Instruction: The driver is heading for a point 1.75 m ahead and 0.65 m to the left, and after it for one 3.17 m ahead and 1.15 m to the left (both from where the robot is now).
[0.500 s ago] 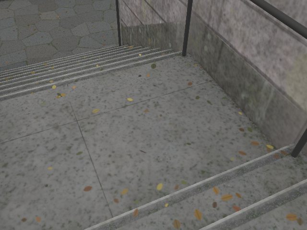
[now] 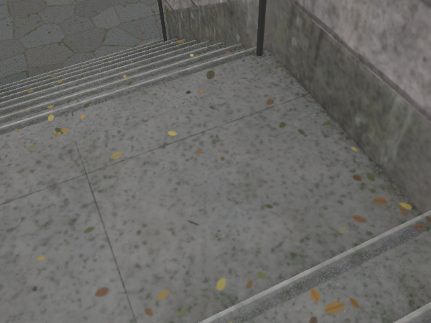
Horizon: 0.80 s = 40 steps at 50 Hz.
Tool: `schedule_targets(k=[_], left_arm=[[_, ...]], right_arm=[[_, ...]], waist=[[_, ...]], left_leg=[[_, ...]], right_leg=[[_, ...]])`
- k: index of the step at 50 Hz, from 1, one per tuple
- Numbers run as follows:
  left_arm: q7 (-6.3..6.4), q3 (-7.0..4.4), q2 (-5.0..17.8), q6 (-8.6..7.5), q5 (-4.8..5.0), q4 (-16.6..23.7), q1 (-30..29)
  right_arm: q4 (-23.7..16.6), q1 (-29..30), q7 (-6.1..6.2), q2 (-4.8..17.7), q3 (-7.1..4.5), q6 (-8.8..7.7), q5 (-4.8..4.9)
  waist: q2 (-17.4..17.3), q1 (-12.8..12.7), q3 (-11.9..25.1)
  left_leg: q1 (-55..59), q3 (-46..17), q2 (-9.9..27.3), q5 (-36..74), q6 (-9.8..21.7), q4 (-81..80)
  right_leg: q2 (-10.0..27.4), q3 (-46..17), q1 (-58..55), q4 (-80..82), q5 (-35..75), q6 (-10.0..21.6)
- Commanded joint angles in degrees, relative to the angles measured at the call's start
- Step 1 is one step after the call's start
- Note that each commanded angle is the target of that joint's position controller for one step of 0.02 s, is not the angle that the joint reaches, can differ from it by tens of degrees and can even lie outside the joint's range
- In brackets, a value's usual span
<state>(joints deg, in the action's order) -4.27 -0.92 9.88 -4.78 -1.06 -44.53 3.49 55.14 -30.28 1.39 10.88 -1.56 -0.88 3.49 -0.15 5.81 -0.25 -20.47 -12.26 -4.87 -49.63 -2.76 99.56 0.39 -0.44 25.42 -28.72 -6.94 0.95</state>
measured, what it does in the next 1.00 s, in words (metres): steps on the spot, turning left: left foot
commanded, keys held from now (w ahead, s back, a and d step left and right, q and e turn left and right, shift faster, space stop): q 0.68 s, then no key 0.32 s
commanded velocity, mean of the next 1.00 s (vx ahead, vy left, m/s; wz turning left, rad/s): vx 0.05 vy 0.00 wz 0.45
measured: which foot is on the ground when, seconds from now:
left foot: up 0.00-0.48, down 0.50-1.00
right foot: down 0.00-0.48, up 0.50-1.00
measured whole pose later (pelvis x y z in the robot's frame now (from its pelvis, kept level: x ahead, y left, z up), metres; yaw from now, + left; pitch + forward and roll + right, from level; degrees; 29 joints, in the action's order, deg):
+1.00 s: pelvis +0.05 +0.03 -0.01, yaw +29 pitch +1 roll -1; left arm 0.5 -1.6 12.3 4.6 0.8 -39.3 10.1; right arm 36.5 -10.2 1.9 9.8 0.4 4.8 0.1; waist 2.5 -0.6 0.0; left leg -22.9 -8.6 -7.0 -18.7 3.0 41.6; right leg 0.3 -3.7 23.9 -48.5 -22.5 -2.2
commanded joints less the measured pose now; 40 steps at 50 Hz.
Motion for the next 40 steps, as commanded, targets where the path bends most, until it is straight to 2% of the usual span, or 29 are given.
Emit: schedule_targets(k=[1,2,3,4,5,7,9,10,11,13,14,15,16,17,19,21,22,23,24,25,26,27,28,30,31,33,35,37,40], left_arm=[[-0.28,-1.58,8.82,1.46,0.71,-1.57,11.49],[0.23,-1.36,8.82,1.61,-0.54,1.05,6.76],[1.18,-1.83,10.03,1.18,-1.43,1.00,5.57],[1.63,-1.65,9.89,0.76,-1.76,0.89,5.38],[2.73,-1.61,9.65,0.38,-1.81,0.90,5.51],[4.94,-1.02,6.83,1.36,-0.73,-0.91,9.08],[6.26,-1.10,9.00,2.93,-0.80,-0.53,6.98],[6.29,-1.37,11.52,3.24,-1.04,0.66,5.81],[6.11,-1.57,13.70,3.12,-1.76,1.50,5.17],[6.21,-1.60,13.59,4.03,-1.15,2.09,7.65],[6.58,-1.55,11.83,5.41,0.16,1.43,10.40],[7.13,-1.77,11.16,6.75,0.91,1.02,11.08],[7.47,-2.14,11.89,7.51,0.52,1.16,12.48],[7.59,-2.67,13.10,7.76,0.30,1.65,11.49],[7.62,-3.52,15.40,8.11,-0.20,3.21,8.77],[7.46,-4.04,16.21,8.27,0.61,3.99,8.02],[7.51,-4.36,16.52,8.54,1.25,4.03,7.78],[7.75,-4.56,16.29,8.91,2.22,3.90,7.13],[7.52,-3.98,14.07,9.01,2.55,3.74,7.88],[7.35,-3.25,10.59,9.16,1.78,4.92,8.62],[6.98,-2.27,8.70,7.86,0.18,10.25,3.06],[7.29,-3.28,12.71,6.79,2.26,11.05,-3.96],[7.92,-4.21,14.31,6.85,3.07,10.81,-4.73],[9.29,-4.47,13.41,8.33,0.19,7.89,-0.68],[9.02,-4.64,13.27,9.04,-0.18,7.25,1.27],[8.26,-4.17,10.90,9.87,-0.06,7.06,2.80],[8.06,-3.50,8.81,9.92,-0.11,7.92,2.63],[7.86,-2.81,7.61,9.76,0.05,8.67,2.97],[7.32,-2.09,6.74,9.77,0.25,10.05,1.93]], right_arm=[[-5.35,-6.42,0.65,3.41,-0.36,1.46,0.13],[-6.88,-2.06,1.73,5.59,-1.49,3.50,-0.56],[-7.85,0.55,2.58,5.12,-2.02,4.18,-1.52],[-8.13,1.13,3.14,5.34,-2.65,4.63,-1.87],[-9.48,2.34,3.68,3.90,-2.83,4.37,-2.97],[-14.06,8.69,3.57,3.08,-2.68,4.81,-3.35],[-17.32,11.76,2.60,2.95,-2.24,5.54,-3.16],[-17.07,10.71,2.12,4.21,-2.51,5.92,-3.22],[-16.99,10.04,1.73,5.64,-3.04,6.39,-3.25],[-20.12,16.05,2.26,6.50,-3.38,7.65,-2.86],[-21.70,18.73,2.70,5.60,-2.99,8.41,-2.66],[-24.12,21.87,2.15,4.21,-2.08,8.78,-2.83],[-25.18,24.04,1.42,3.78,-1.54,8.50,-2.91],[-25.90,24.75,0.63,3.99,-1.50,7.93,-2.70],[-26.90,24.99,-0.38,4.32,-1.20,7.03,-1.49],[-26.57,23.39,-0.85,4.76,-1.48,6.56,-0.59],[-26.44,22.35,-1.08,4.93,-1.77,6.43,-0.57],[-25.51,19.62,-1.07,4.89,-2.14,6.35,-0.51],[-23.45,15.68,-1.14,6.74,-3.27,6.22,-0.74],[-22.56,11.81,-1.36,13.43,-5.51,5.55,-1.29],[-24.00,11.30,-2.54,20.17,-6.32,4.22,-2.76],[-23.88,9.78,-3.81,19.03,-5.99,2.69,-5.94],[-23.64,13.14,-3.85,16.65,-5.33,2.17,-5.89],[-24.41,19.44,-1.89,12.29,-3.80,3.71,-2.32],[-25.11,21.64,-1.14,11.26,-3.08,4.44,-2.22],[-25.78,23.25,-0.20,10.05,-2.06,4.60,-3.05],[-25.25,22.16,0.55,9.64,-1.39,4.48,-2.87],[-24.20,20.26,1.25,9.18,-0.85,4.51,-2.73],[-23.26,18.52,1.59,8.16,-0.22,4.62,-3.06]], waist=[[5.08,-3.37,19.33],[1.23,-2.58,11.72],[3.30,-2.32,6.91],[2.96,-1.79,2.55],[5.71,-1.64,2.52],[7.33,-2.57,4.66],[7.30,-1.83,8.23],[6.21,-1.16,9.34],[6.77,-1.52,9.15],[4.94,-4.77,4.96],[5.01,-5.96,2.01],[6.95,-7.26,-0.57],[7.11,-8.53,-0.34],[7.01,-8.20,0.15],[8.82,-7.73,1.37],[10.40,-7.84,2.28],[11.12,-7.34,2.61],[10.49,-5.89,3.60],[5.94,-4.98,5.29],[-9.35,-4.71,5.28],[-21.37,-5.09,8.18],[-11.76,-0.02,12.05],[-7.60,-2.55,7.03],[-6.59,-5.98,5.03],[-6.05,-7.62,5.51],[-3.59,-8.91,6.42],[-3.15,-8.61,6.71],[-4.62,-8.07,7.85],[-5.38,-6.51,8.68]], left_leg=[[-23.94,2.32,7.73,10.54,-2.11,6.14],[-19.31,4.19,7.44,21.78,-0.75,-0.03],[-19.64,2.92,7.53,26.74,-0.07,-1.16],[-17.26,3.19,6.72,30.77,0.23,-7.44],[-17.98,2.84,6.43,35.10,-0.52,-13.34],[-19.37,3.20,7.62,38.01,-0.03,-30.11],[-15.01,4.72,7.84,40.03,-0.69,-31.40],[-11.44,7.56,6.67,44.98,-1.12,-28.24],[-11.53,7.43,5.69,46.97,-1.41,-20.41],[-21.30,5.15,4.21,40.41,-1.31,-11.05],[-26.53,4.46,4.31,36.31,-0.98,-16.57],[-30.01,3.62,5.93,33.05,-0.37,-25.80],[-28.72,5.36,6.41,33.33,0.03,-30.07],[-24.77,8.03,6.77,32.20,0.20,-32.46],[-15.01,14.20,5.56,29.10,0.72,-38.15],[-7.82,17.28,3.88,26.63,2.43,-44.74],[-5.27,17.85,3.55,25.62,3.70,-49.45],[-0.27,19.27,2.63,28.26,5.33,-56.77],[7.50,18.74,0.75,31.64,7.07,-63.96],[19.19,1.08,9.08,55.66,11.81,-69.24],[24.86,-25.27,24.54,84.55,23.87,-71.97],[21.77,-28.95,27.98,77.06,29.53,-76.04],[19.39,-23.60,24.68,70.75,27.34,-74.69],[14.66,-15.15,19.73,65.61,21.05,-70.92],[10.37,-12.39,17.61,66.45,19.44,-70.00],[4.72,-10.25,14.59,65.21,17.63,-69.83],[4.77,-9.78,13.48,64.86,17.18,-69.05],[6.93,-9.18,12.88,64.67,17.06,-68.37],[9.85,-10.51,12.86,57.17,16.07,-67.99]], right_leg=[[26.91,-24.80,-32.05,1.22,26.98,18.02],[25.79,-23.41,-16.40,7.08,19.86,17.47],[25.05,-20.88,-9.25,6.91,22.56,16.76],[21.00,-13.53,-3.06,8.40,26.77,14.92],[19.54,-10.16,-3.08,7.30,28.86,14.15],[17.62,-6.16,-10.01,6.06,32.27,12.52],[18.64,-4.79,-11.16,4.14,36.74,13.23],[18.11,-2.23,-9.06,3.55,34.08,13.58],[20.87,-4.64,-7.33,3.80,31.49,15.01],[23.74,-7.34,-9.79,4.41,19.20,16.51],[21.41,-5.74,-12.08,4.62,9.99,15.42],[20.91,-6.03,-15.43,5.17,4.10,13.47],[20.40,-5.00,-16.52,4.15,1.24,12.65],[20.42,-3.66,-14.37,4.01,1.56,12.37],[20.02,0.58,-8.89,3.05,1.06,11.28],[20.21,2.37,-6.66,1.09,-0.93,9.59],[20.11,2.90,-6.69,-0.68,-1.44,8.50],[19.69,4.37,-5.82,-3.73,-2.87,6.93],[17.66,6.50,-3.11,-11.59,-3.68,4.77],[12.05,10.99,11.68,-33.93,-18.87,-0.62],[1.59,4.43,30.04,-49.09,-36.55,-4.06],[0.02,-6.36,30.41,-53.53,-35.77,-4.17],[-0.27,-7.95,31.76,-54.29,-30.77,-3.81],[0.83,-7.88,30.93,-54.14,-21.78,-4.46],[0.31,-6.79,27.20,-55.80,-18.02,-4.89],[-1.05,-5.03,21.97,-59.00,-11.70,-5.23],[-1.51,-4.87,21.96,-58.80,-8.17,-5.51],[-1.39,-4.95,21.77,-56.82,-6.96,-5.83],[-0.80,-5.78,20.46,-49.78,-6.98,-6.25]])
